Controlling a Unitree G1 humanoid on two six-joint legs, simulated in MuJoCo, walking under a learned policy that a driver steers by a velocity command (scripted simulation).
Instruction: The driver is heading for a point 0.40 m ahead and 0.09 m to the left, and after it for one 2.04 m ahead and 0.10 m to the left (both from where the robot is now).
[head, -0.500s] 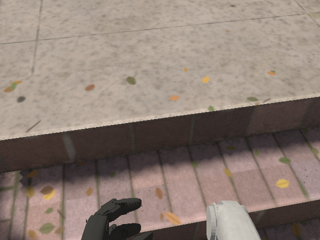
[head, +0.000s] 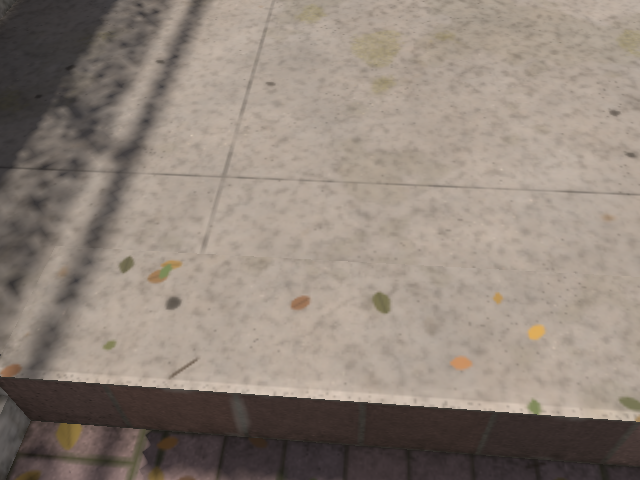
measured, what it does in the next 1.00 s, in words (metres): climbs: left foot, then right foot 0.17 m higher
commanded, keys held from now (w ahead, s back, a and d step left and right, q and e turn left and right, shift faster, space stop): q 0.16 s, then w+q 0.40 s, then w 0.02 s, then w+e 0.04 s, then e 0.38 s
